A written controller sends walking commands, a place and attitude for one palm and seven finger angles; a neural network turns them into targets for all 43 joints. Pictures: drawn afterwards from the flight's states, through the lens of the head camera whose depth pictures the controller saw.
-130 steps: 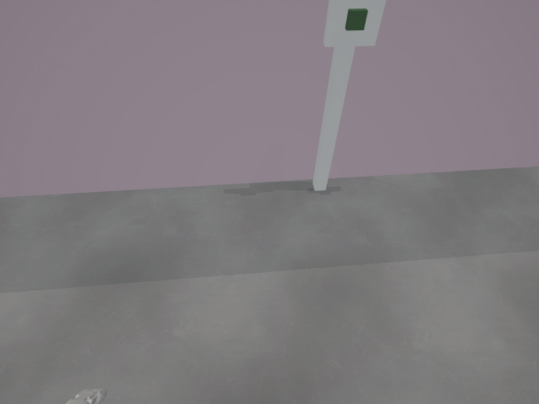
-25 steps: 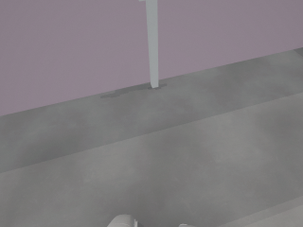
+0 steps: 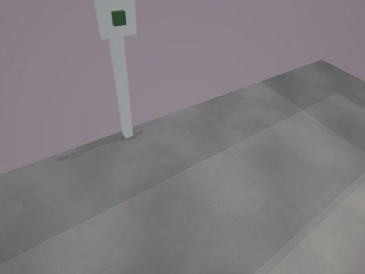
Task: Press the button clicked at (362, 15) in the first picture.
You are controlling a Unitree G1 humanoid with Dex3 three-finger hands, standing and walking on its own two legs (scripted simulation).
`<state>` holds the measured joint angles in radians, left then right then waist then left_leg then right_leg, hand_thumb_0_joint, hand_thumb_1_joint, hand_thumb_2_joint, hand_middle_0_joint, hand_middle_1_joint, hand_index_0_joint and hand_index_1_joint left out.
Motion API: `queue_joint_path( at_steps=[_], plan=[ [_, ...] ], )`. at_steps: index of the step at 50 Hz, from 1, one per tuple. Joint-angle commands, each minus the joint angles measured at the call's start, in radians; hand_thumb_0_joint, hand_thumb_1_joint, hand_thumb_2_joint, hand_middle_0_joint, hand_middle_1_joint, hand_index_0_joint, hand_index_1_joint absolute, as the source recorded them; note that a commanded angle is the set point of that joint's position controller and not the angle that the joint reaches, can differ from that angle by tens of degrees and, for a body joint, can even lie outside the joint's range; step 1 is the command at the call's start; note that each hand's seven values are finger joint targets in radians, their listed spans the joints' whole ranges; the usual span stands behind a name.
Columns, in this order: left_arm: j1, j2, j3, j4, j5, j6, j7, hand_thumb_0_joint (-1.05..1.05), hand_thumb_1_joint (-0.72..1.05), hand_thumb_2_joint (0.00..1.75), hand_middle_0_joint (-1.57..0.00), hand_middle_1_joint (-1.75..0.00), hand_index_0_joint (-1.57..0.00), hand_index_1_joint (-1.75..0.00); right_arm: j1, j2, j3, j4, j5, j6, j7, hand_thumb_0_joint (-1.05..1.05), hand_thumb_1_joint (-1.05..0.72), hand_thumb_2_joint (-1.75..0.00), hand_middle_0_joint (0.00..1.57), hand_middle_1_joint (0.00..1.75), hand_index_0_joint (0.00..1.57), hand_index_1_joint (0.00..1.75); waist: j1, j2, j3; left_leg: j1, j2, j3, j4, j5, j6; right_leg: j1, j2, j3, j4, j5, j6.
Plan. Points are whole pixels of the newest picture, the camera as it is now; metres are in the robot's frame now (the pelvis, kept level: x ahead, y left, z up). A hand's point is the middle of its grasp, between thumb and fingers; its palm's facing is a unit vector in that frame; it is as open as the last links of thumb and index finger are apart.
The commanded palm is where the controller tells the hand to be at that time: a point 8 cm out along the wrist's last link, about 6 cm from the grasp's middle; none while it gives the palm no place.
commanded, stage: walk to a spot facing it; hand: left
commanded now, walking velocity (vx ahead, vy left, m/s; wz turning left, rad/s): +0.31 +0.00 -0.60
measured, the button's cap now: (118, 18) +1.13 +0.40 +0.08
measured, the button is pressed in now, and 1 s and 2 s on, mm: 0 0 0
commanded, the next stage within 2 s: turn to face it in 1.34 s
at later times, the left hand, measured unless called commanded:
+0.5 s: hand (165, 204) +0.36 +0.07 -0.19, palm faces -0.35 -0.92 -0.17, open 7.4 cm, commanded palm none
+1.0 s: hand (151, 188) +0.42 +0.12 -0.19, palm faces -0.35 -0.92 -0.15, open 7.4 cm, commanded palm none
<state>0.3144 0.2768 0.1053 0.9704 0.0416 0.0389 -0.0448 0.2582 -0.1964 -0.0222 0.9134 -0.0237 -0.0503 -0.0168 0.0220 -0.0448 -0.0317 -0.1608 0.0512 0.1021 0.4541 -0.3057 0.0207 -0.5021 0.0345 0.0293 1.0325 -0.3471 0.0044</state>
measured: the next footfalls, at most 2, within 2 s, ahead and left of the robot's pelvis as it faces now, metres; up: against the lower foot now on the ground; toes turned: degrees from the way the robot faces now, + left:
right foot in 0.38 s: +0.27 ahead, -0.14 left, +0.00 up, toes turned -22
left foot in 0.88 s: +0.49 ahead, +0.01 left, +0.00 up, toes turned -15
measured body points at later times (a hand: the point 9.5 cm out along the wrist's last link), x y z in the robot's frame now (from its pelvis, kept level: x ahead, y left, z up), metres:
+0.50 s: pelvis +0.18 -0.06 -0.03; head +0.23 -0.06 +0.42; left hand +0.38 +0.12 -0.17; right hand +0.02 -0.24 -0.17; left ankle +0.11 +0.10 -0.64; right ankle +0.23 -0.13 -0.74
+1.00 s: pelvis +0.39 -0.06 -0.01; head +0.40 -0.04 +0.44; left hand +0.44 +0.17 -0.18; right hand +0.40 -0.32 -0.13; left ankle +0.45 +0.02 -0.74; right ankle +0.28 -0.14 -0.66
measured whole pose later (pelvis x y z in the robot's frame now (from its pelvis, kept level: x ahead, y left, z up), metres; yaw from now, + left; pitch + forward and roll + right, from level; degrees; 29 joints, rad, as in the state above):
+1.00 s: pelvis +0.39 -0.06 -0.01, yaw -27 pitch -2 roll -1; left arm 0.40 0.19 0.07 1.11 0.03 0.00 -0.02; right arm 0.15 -0.14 -0.02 0.94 -0.03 -0.08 -0.01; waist 0.04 -0.05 0.03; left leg -0.25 0.08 0.20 0.54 -0.26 0.03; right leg -0.40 -0.01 -0.02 1.13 -0.40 -0.03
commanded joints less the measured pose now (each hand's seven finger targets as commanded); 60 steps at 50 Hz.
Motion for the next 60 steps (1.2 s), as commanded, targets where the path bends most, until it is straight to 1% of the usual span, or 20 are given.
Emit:
queue_joint_path(
  at_steps=[1,6,12,15,17,18,19,20,21,24,26,29,39,42,43,44,45,48,52,60],
  plan=[
    [-0.077,-0.004,-0.005,-0.103,-0.001,-0.028,-0.016,0.0,0.9,0.9,-0.2,-0.3,-0.2,-0.3,0.106,-0.125,-0.025,0.002,0.006,-0.038,-0.018,0.0,-0.9,-0.9,0.2,0.3,0.2,0.3,-0.014,0.172,0.146,0.062,0.237,-0.123,-0.275,0.13,0.031,-0.251,-0.085,-0.015,0.189,0.156,0.027],
    [-0.194,-0.032,-0.022,-0.131,-0.005,-0.017,-0.018,0.0,0.9,0.9,-0.2,-0.3,-0.2,-0.3,0.219,-0.1,-0.019,0.068,0.007,-0.045,-0.024,0.0,-0.9,-0.9,0.2,0.3,0.2,0.3,-0.039,0.17,0.175,0.168,0.248,-0.016,-0.234,0.43,0.043,-0.337,-0.104,-0.073,0.124,0.203,0.031],
    [-0.388,-0.061,-0.046,-0.164,-0.01,-0.033,-0.024,0.0,0.9,0.9,-0.2,-0.3,-0.2,-0.3,0.321,-0.097,-0.021,0.137,-0.007,-0.035,-0.026,0.0,-0.9,-0.9,0.2,0.3,0.2,0.3,-0.094,0.185,0.209,0.248,0.251,0.103,-0.195,0.664,0.062,-0.219,-0.068,-0.19,-0.253,0.18,-0.016],
    [-0.29,-0.027,-0.04,-0.129,-0.009,-0.044,-0.013,0.0,0.9,0.9,-0.2,-0.3,-0.2,-0.3,0.311,-0.134,-0.036,0.149,-0.002,-0.031,-0.024,0.0,-0.9,-0.9,0.2,0.3,0.2,0.3,-0.04,0.215,0.114,0.282,0.27,0.163,-0.011,1.057,0.052,-0.009,0.008,-0.236,-0.352,0.114,-0.076],
    [-0.081,0.024,-0.019,-0.064,-0.005,-0.061,-0.002,0.0,0.9,0.9,-0.2,-0.3,-0.2,-0.3,0.267,-0.161,-0.039,0.132,0.006,-0.029,-0.02,0.0,-0.9,-0.9,0.2,0.3,0.2,0.3,0.062,0.211,-0.01,0.168,0.253,0.189,0.272,1.03,0.013,0.332,0.037,-0.239,-0.454,0.152,-0.111],
    [0.058,0.105,0.001,-0.021,-0.002,-0.072,0.008,0.0,0.9,0.9,-0.2,-0.3,-0.2,-0.3,0.259,-0.136,-0.035,0.117,0.021,-0.027,-0.008,0.0,-0.9,-0.9,0.2,0.3,0.2,0.3,0.126,0.124,-0.112,-0.087,0.237,0.181,0.536,0.721,-0.02,0.667,-0.087,-0.105,-0.496,0.218,-0.162],
    [0.172,0.211,0.022,-0.002,-0.015,-0.082,0.023,0.0,0.9,0.9,-0.2,-0.3,-0.2,-0.3,0.279,-0.065,-0.024,0.082,0.036,-0.033,-0.006,0.0,-0.9,-0.9,0.2,0.3,0.2,0.3,0.131,-0.072,-0.258,-0.422,0.057,0.15,0.914,-0.224,-0.075,0.927,-0.42,0.413,-0.545,0.372,-0.308],
    [0.17,0.234,0.025,-0.002,-0.043,-0.07,0.035,0.0,0.9,0.9,-0.2,-0.3,-0.2,-0.3,0.152,-0.078,-0.031,0.034,0.032,-0.036,-0.017,0.0,-0.9,-0.9,0.2,0.3,0.2,0.3,0.144,0.006,-0.195,-0.528,0.051,-0.012,1.049,-0.285,-0.047,0.834,-0.493,0.521,-0.65,0.506,-0.361],
    [0.096,0.208,0.019,-0.022,-0.04,-0.071,0.038,0.0,0.9,0.9,-0.2,-0.3,-0.2,-0.3,0.16,-0.078,-0.038,0.034,0.022,-0.038,-0.014,0.0,-0.9,-0.9,0.2,0.3,0.2,0.3,0.094,-0.006,-0.172,-0.527,0.091,-0.074,1.048,-0.159,-0.046,0.734,-0.447,0.447,-0.678,0.381,-0.328],
    [-0.086,0.08,-0.018,-0.051,-0.03,-0.086,0.053,0.0,0.9,0.9,-0.2,-0.3,-0.2,-0.3,0.153,-0.053,-0.036,0.071,-0.003,0.007,-0.004,0.0,-0.9,-0.9,0.2,0.3,0.2,0.3,-0.023,0.09,0.048,-0.399,0.16,-0.084,0.882,-0.04,-0.058,0.255,-0.341,0.247,-0.796,0.175,-0.239],
    [-0.12,0.062,-0.02,-0.044,-0.018,-0.097,0.054,0.0,0.9,0.9,-0.2,-0.3,-0.2,-0.3,0.221,-0.02,-0.035,0.09,-0.007,0.025,0.002,0.0,-0.9,-0.9,0.2,0.3,0.2,0.3,-0.074,0.055,0.032,-0.341,0.154,-0.065,0.77,-0.012,-0.069,0.165,-0.275,0.149,-0.809,0.152,-0.217],
    [-0.086,0.031,-0.019,-0.028,-0.019,-0.103,0.046,0.0,0.9,0.9,-0.2,-0.3,-0.2,-0.3,0.167,-0.017,-0.04,0.068,-0.012,0.033,0.013,0.0,-0.9,-0.9,0.2,0.3,0.2,0.3,-0.065,-0.037,0.059,-0.363,0.139,-0.045,0.646,0.081,-0.081,0.131,-0.214,0.124,-0.84,0.077,-0.197],
    [0.083,0.057,-0.027,0.028,-0.019,-0.11,0.049,0.0,0.9,0.9,-0.2,-0.3,-0.2,-0.3,-0.16,-0.036,-0.037,-0.037,-0.002,-0.005,0.038,0.0,-0.9,-0.9,0.2,0.3,0.2,0.3,0.027,-0.071,0.095,-0.345,0.052,-0.016,0.228,0.057,-0.059,0.367,-0.242,0.209,-0.766,0.277,-0.197],
    [0.067,0.055,-0.023,0.032,-0.026,-0.106,0.052,0.0,0.9,0.9,-0.2,-0.3,-0.2,-0.3,-0.065,-0.064,-0.042,-0.001,-0.003,-0.02,0.024,0.0,-0.9,-0.9,0.2,0.3,0.2,0.3,-0.034,-0.019,0.052,-0.066,0.011,0.022,0.019,0.094,-0.043,0.314,-0.19,0.164,-0.599,0.413,-0.152],
    [0.056,0.029,-0.025,0.025,-0.03,-0.107,0.049,0.0,0.9,0.9,-0.2,-0.3,-0.2,-0.3,0.068,-0.117,-0.054,0.043,-0.007,-0.028,0.012,0.0,-0.9,-0.9,0.2,0.3,0.2,0.3,-0.094,0.053,-0.015,0.194,0.084,-0.06,-0.037,0.126,-0.011,0.171,-0.134,0.117,-0.398,0.421,-0.114],
    [0.086,-0.023,-0.031,0.01,-0.037,-0.107,0.038,0.0,0.9,0.9,-0.2,-0.3,-0.2,-0.3,0.209,-0.236,-0.081,0.077,-0.02,-0.032,0.005,0.0,-0.9,-0.9,0.2,0.3,0.2,0.3,-0.127,0.298,-0.132,0.436,0.365,-0.375,-0.081,0.156,0.085,-0.063,-0.017,-0.025,-0.09,0.053,-0.06],
    [0.045,-0.001,-0.033,-0.008,-0.027,-0.111,0.041,0.0,0.9,0.9,-0.2,-0.3,-0.2,-0.3,0.246,-0.246,-0.08,0.081,-0.01,-0.017,0.002,0.0,-0.9,-0.9,0.2,0.3,0.2,0.3,-0.143,0.36,-0.113,0.395,0.471,-0.476,-0.172,0.078,0.137,-0.151,-0.023,-0.033,0.115,-0.214,-0.047],
    [-0.028,-0.025,-0.019,0.01,-0.01,-0.086,0.022,0.0,0.9,0.9,-0.2,-0.3,-0.2,-0.3,0.081,-0.102,-0.042,0.052,-0.004,-0.024,-0.003,0.0,-0.9,-0.9,0.2,0.3,0.2,0.3,-0.071,0.132,0.119,0.072,0.376,-0.286,-0.265,-0.049,0.094,-0.176,-0.129,-0.003,0.215,-0.02,-0.033],
    [0.045,-0.077,-0.013,0.027,-0.005,-0.04,0.013,0.0,0.9,0.9,-0.2,-0.3,-0.2,-0.3,0.041,-0.07,-0.039,0.059,0.001,-0.038,-0.009,0.0,-0.9,-0.9,0.2,0.3,0.2,0.3,-0.003,0.171,0.13,-0.042,0.297,-0.051,-0.297,0.013,0.065,-0.131,-0.151,-0.035,0.186,0.124,-0.004],
    [-0.173,-0.091,-0.014,-0.054,-0.006,-0.031,-0.003,0.0,0.9,0.9,-0.2,-0.3,-0.2,-0.3,0.174,-0.079,-0.054,0.117,-0.002,-0.04,-0.011,0.0,-0.9,-0.9,0.2,0.3,0.2,0.3,-0.053,0.174,0.177,0.128,0.302,0.104,-0.275,0.251,0.084,-0.233,-0.172,-0.121,-0.122,0.219,0.018]
  ],
)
